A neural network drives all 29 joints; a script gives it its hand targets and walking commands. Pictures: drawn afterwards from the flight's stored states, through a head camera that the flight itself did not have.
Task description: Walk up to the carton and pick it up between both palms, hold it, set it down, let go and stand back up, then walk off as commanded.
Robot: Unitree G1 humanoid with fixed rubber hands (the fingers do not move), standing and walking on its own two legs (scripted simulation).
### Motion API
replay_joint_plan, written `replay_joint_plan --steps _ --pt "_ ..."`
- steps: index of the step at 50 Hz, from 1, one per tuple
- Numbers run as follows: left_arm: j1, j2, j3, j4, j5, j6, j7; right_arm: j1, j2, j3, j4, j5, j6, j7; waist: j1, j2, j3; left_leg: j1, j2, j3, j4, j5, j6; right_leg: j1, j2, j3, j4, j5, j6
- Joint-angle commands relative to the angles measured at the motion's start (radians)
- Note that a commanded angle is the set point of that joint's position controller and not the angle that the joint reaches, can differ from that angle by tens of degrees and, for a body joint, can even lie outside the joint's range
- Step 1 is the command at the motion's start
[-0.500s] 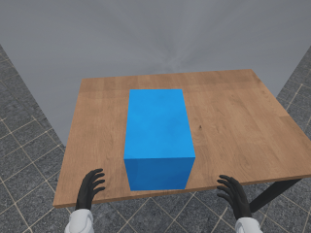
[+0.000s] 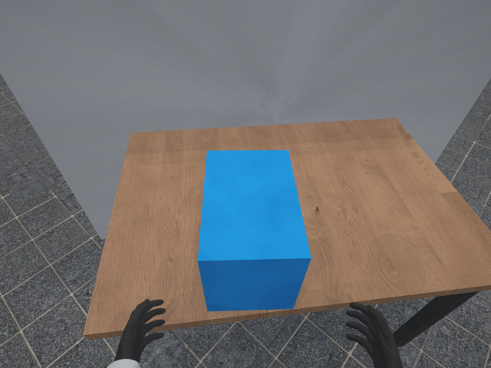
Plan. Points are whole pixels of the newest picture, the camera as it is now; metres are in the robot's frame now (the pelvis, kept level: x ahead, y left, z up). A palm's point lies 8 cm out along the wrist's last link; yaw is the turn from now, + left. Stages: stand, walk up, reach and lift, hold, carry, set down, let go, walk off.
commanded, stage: set down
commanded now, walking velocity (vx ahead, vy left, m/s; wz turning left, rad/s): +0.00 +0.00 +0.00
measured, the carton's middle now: (249, 228) +0.41 +0.01 -0.05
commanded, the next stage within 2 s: let go in 0.78 s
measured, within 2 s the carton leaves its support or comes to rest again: neither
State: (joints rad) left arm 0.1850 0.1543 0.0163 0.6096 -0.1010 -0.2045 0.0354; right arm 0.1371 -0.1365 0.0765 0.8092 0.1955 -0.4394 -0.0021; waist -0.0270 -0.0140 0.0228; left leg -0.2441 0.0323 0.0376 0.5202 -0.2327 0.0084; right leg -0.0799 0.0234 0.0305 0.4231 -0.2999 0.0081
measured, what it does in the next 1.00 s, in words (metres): stands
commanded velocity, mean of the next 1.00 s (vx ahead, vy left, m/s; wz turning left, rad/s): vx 0.00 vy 0.00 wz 0.00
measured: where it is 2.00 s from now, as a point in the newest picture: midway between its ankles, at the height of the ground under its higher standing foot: outside the picture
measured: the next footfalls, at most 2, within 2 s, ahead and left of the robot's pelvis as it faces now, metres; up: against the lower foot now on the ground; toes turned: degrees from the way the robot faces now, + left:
none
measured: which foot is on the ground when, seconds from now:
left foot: down 0.00-1.00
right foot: down 0.00-1.00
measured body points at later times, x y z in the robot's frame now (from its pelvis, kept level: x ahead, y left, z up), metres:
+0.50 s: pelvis -0.01 +0.00 +0.00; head -0.02 +0.01 +0.45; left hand +0.17 +0.21 -0.09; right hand +0.16 -0.22 -0.08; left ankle +0.03 +0.11 -0.74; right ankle -0.04 -0.13 -0.74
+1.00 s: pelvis -0.01 +0.00 +0.00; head -0.01 +0.01 +0.45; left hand +0.15 +0.21 -0.10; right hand +0.16 -0.22 -0.09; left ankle +0.03 +0.11 -0.74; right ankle -0.04 -0.13 -0.74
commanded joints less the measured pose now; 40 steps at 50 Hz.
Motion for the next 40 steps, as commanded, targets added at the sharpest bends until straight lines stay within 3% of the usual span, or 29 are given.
replay_joint_plan --steps 1,2,3,5,6,8,9,11,12,15,16,17,19,20,23,25,26,28,29,30,39,40 --pt "-0.08 0.121 -0.016 -0.252 0.027 0.006 0.011 -0.098 -0.14 -0.1 -0.247 -0.083 -0.008 0.001 0.049 0.054 -0.074 0.353 -0.023 -0.024 -0.13 0.242 -0.068 -0.204 0.01 -0.039 -0.129 0.161 -0.034" --pt "-0.078 0.132 -0.018 -0.299 0.016 -0.003 0.015 -0.082 -0.138 -0.104 -0.279 -0.076 -0.01 0.004 0.054 0.051 -0.1 0.36 -0.025 -0.025 -0.125 0.248 -0.062 -0.197 0.008 -0.036 -0.125 0.178 -0.034" --pt "-0.084 0.127 -0.021 -0.225 0.015 0.007 0.009 -0.088 -0.135 -0.096 -0.239 -0.087 0.002 0.003 0.036 0.041 -0.067 0.36 -0.031 -0.021 -0.13 0.234 -0.052 -0.227 0.007 -0.039 -0.128 0.163 -0.032" --pt "-0.097 0.12 -0.023 -0.245 0.014 0.026 0.02 -0.105 -0.152 -0.106 -0.254 -0.097 0.024 0.011 0.048 0.041 -0.062 0.35 -0.02 -0.031 -0.143 0.188 -0.053 -0.223 0.01 -0.038 -0.136 0.127 -0.041" --pt "-0.093 0.129 -0.013 -0.192 0.03 0.052 0.012 -0.109 -0.156 -0.105 -0.23 -0.109 0.045 0.008 0.043 0.035 -0.052 0.363 -0.022 -0.023 -0.147 0.176 -0.049 -0.223 0.009 -0.043 -0.141 0.122 -0.039" --pt "-0.099 0.132 -0.013 -0.176 0.033 0.075 0.013 -0.121 -0.158 -0.112 -0.219 -0.129 0.067 0.008 0.044 0.032 -0.039 0.353 -0.025 -0.017 -0.156 0.148 -0.047 -0.237 0.007 -0.042 -0.139 0.096 -0.04" --pt "-0.098 0.136 -0.008 -0.233 0.022 0.07 0.02 -0.121 -0.169 -0.13 -0.261 -0.123 0.067 0.013 0.051 0.038 -0.07 0.346 -0.018 -0.026 -0.152 0.157 -0.05 -0.219 0.009 -0.049 -0.13 0.114 -0.036" --pt "-0.09 0.138 -0.007 -0.211 0.038 0.099 0.02 -0.111 -0.164 -0.122 -0.227 -0.131 0.09 0.014 0.036 0.049 -0.036 0.35 -0.021 -0.03 -0.145 0.165 -0.048 -0.233 0.005 -0.044 -0.129 0.121 -0.038" --pt "-0.099 0.113 -0.008 -0.241 0.044 0.101 0.029 -0.125 -0.179 -0.133 -0.234 -0.131 0.093 0.028 0.059 0.064 -0.065 0.348 -0.021 -0.024 -0.162 0.165 -0.053 -0.223 0.015 -0.052 -0.13 0.11 -0.04" --pt "-0.096 0.132 -0.002 -0.166 0.058 0.144 0.009 -0.123 -0.159 -0.129 -0.187 -0.179 0.135 0.013 0.029 0.03 -0.028 0.356 -0.026 -0.012 -0.156 0.142 -0.042 -0.228 0.003 -0.042 -0.139 0.119 -0.036" --pt "-0.102 0.142 -0.001 -0.223 0.053 0.136 0.012 -0.094 -0.152 -0.125 -0.26 -0.165 0.126 0.014 0.028 0.03 -0.054 0.355 -0.028 -0.016 -0.156 0.142 -0.035 -0.218 0.003 -0.047 -0.136 0.128 -0.031" --pt "-0.096 0.139 0.012 -0.219 0.072 0.152 0.015 -0.108 -0.177 -0.136 -0.216 -0.172 0.135 0.019 0.039 0.042 -0.058 0.368 -0.025 -0.012 -0.158 0.175 -0.044 -0.209 0.012 -0.053 -0.127 0.143 -0.031" --pt "-0.094 0.136 0.015 -0.267 0.066 0.155 0.018 -0.095 -0.171 -0.141 -0.262 -0.171 0.136 0.02 0.041 0.034 -0.069 0.372 -0.025 -0.011 -0.153 0.182 -0.042 -0.22 0.011 -0.054 -0.134 0.155 -0.029" --pt "-0.095 0.138 0.001 -0.191 0.072 0.178 0.01 -0.111 -0.169 -0.14 -0.185 -0.18 0.155 0.019 0.03 0.046 -0.041 0.368 -0.026 -0.01 -0.149 0.19 -0.042 -0.234 0.008 -0.051 -0.13 0.153 -0.034" --pt "-0.114 0.146 0.005 -0.124 0.074 0.215 -0.009 -0.114 -0.155 -0.126 -0.172 -0.203 0.186 0.008 0.026 0.019 0.006 0.356 -0.031 0.005 -0.164 0.121 -0.035 -0.241 0.0 -0.046 -0.146 0.107 -0.025" --pt "-0.121 0.146 0.016 -0.106 0.098 0.254 -0.015 -0.135 -0.164 -0.136 -0.122 -0.224 0.214 0.007 0.027 0.042 0.025 0.34 -0.03 0.013 -0.168 0.098 -0.04 -0.235 -0.003 -0.046 -0.146 0.097 -0.026" --pt "-0.128 0.164 0.016 -0.185 0.095 0.249 -0.007 -0.122 -0.157 -0.141 -0.175 -0.214 0.203 0.011 0.031 0.064 -0.018 0.357 -0.03 0.01 -0.156 0.123 -0.042 -0.226 -0.001 -0.048 -0.137 0.112 -0.028" --pt "-0.137 0.166 0.023 -0.23 0.086 0.251 -0.001 -0.122 -0.161 -0.151 -0.215 -0.221 0.199 0.016 0.038 0.034 -0.05 0.353 -0.028 0.015 -0.152 0.149 -0.044 -0.219 0.008 -0.054 -0.126 0.13 -0.02" --pt "-0.126 0.154 0.024 -0.195 0.094 0.264 -0.002 -0.118 -0.15 -0.157 -0.179 -0.231 0.21 0.016 0.025 0.051 -0.032 0.343 -0.028 0.012 -0.15 0.13 -0.046 -0.228 0.005 -0.056 -0.127 0.116 -0.021" --pt "-0.127 0.169 0.028 -0.225 0.094 0.262 0.003 -0.114 -0.156 -0.163 -0.181 -0.229 0.208 0.02 0.04 0.067 -0.04 0.329 -0.025 0.009 -0.151 0.155 -0.048 -0.219 0.002 -0.059 -0.111 0.134 -0.024" --pt "-0.11 0.172 0.048 -0.216 0.114 0.287 -0.006 -0.088 -0.183 -0.161 -0.141 -0.241 0.2 0.022 0.035 0.034 -0.063 0.386 -0.031 0.023 -0.128 0.239 -0.051 -0.215 0.007 -0.061 -0.127 0.202 -0.016" --pt "-0.106 0.173 0.053 -0.206 0.114 0.289 -0.006 -0.093 -0.18 -0.159 -0.144 -0.239 0.199 0.023 0.036 0.05 -0.06 0.381 -0.029 0.017 -0.124 0.245 -0.054 -0.215 0.009 -0.063 -0.123 0.206 -0.017"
